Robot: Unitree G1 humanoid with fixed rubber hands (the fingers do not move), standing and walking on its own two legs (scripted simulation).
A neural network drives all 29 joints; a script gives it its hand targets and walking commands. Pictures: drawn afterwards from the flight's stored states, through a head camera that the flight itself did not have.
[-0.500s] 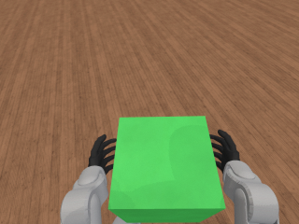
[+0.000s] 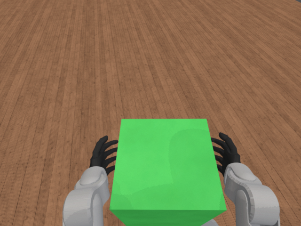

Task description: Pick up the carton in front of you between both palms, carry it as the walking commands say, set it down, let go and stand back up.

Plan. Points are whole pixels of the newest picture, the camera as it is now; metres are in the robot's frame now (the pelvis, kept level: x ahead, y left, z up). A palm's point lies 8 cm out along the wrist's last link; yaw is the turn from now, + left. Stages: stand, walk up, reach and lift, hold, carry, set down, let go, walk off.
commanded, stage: carry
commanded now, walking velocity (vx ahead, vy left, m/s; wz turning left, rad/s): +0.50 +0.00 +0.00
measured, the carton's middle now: (163, 176) +0.24 +0.00 -0.01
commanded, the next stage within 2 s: none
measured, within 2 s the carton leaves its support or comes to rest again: neither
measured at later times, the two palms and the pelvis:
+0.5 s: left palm (128, 76) +0.55 +0.11 +0.09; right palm (212, 71) +0.58 -0.19 +0.08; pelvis +0.34 -0.06 +0.00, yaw +4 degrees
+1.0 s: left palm (123, 33) +0.91 +0.17 +0.06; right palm (185, 31) +0.91 -0.13 +0.07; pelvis +0.69 +0.02 +0.00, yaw +0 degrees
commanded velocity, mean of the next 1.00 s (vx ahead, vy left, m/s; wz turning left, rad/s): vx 0.50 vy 0.00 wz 0.00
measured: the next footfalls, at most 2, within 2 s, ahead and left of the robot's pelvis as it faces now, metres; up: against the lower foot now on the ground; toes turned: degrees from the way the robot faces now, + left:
right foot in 0.26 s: +0.38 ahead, -0.13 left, +0.00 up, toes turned -8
left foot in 0.80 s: +0.74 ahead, +0.09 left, +0.00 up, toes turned +13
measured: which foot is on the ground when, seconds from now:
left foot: down 0.00-0.28, up 0.30-0.78, down 0.80-1.00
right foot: up 0.00-0.24, down 0.26-0.82, up 0.84-1.00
